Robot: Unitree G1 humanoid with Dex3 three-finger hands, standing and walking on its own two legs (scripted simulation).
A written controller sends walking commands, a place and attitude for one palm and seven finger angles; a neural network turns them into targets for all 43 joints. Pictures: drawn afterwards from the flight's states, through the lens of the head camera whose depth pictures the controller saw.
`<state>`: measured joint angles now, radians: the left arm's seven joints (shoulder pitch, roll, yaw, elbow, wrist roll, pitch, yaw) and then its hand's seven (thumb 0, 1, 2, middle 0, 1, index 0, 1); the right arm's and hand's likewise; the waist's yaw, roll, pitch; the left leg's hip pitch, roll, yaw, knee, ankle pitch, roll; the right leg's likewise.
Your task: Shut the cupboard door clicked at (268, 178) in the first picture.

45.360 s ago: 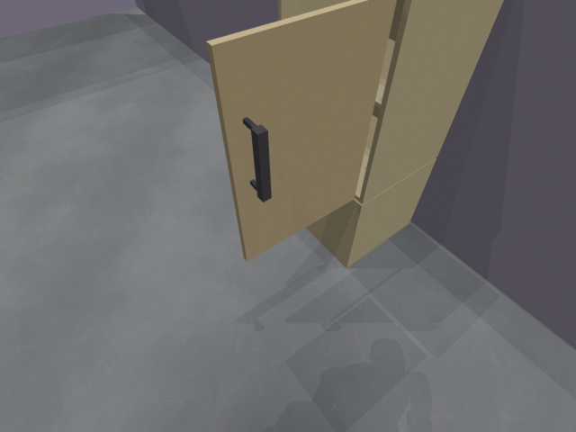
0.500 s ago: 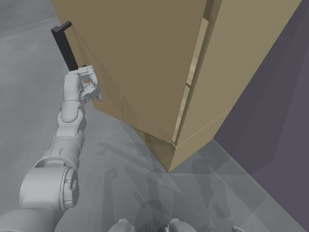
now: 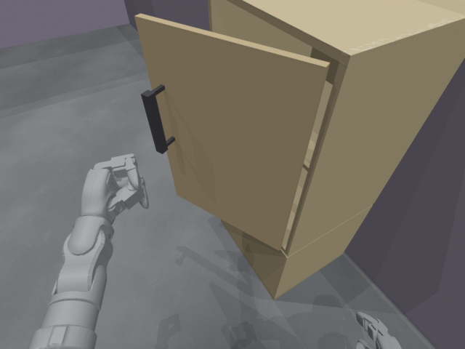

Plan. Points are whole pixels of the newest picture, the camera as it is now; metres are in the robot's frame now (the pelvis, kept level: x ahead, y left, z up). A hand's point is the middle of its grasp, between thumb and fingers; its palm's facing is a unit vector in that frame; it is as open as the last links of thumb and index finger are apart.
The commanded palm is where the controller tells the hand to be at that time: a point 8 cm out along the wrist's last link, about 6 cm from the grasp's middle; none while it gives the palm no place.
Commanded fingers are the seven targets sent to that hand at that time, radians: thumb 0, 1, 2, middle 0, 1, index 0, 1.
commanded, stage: draw the hand back to the body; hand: left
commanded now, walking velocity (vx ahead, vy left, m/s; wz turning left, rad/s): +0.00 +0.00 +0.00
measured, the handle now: (161, 120) +0.63 +0.21 +0.04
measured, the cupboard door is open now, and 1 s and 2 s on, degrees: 27 27 27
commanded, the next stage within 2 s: step back with the hand held close in 1.06 s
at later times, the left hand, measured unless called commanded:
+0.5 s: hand (48, 232) +0.23 +0.25 +0.16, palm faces +0.35 -0.88 -0.32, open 4.7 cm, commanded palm +0.18 +0.29 +0.18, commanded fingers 0.00 0.90 0.90 -0.42 -0.54 -0.42 -0.54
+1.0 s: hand (17, 258) +0.19 +0.25 +0.18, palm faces +0.45 -0.81 -0.37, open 7.4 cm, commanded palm +0.14 +0.30 +0.20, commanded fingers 0.00 0.90 0.90 -0.20 -0.30 -0.20 -0.30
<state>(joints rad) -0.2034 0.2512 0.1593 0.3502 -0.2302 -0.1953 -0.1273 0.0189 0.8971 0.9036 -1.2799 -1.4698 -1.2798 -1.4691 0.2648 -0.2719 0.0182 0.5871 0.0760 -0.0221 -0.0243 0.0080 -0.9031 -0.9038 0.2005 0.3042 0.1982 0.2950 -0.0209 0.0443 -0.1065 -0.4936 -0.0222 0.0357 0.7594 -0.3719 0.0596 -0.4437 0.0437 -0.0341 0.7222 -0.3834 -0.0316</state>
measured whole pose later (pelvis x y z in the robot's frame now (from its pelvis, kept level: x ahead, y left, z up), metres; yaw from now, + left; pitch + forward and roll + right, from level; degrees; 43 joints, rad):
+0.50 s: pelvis +0.01 +0.01 +0.03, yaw +1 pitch -3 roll -1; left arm 0.31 0.33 0.21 -0.25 -0.09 0.00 0.08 0.02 0.89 0.90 -0.69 -0.82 -0.69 -0.82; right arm 0.19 -0.22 0.07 0.60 0.03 0.01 -0.05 0.01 -0.90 -0.90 0.20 0.30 0.20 0.30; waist 0.05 0.07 -0.01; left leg -0.13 -0.06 0.02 0.43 -0.24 0.07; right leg -0.08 0.02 -0.03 0.40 -0.26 -0.01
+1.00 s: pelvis +0.01 -0.01 +0.03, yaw +1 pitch -4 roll +0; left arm 0.46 0.34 0.31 -0.38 -0.09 -0.04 0.10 0.02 0.89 0.90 -0.22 -0.31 -0.22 -0.31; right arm 0.19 -0.23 0.03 0.63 0.03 -0.07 -0.06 0.01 -0.90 -0.90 0.20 0.30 0.20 0.30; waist 0.06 0.07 -0.01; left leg -0.12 -0.04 0.01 0.42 -0.23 0.05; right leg -0.07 0.03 -0.04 0.40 -0.26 -0.04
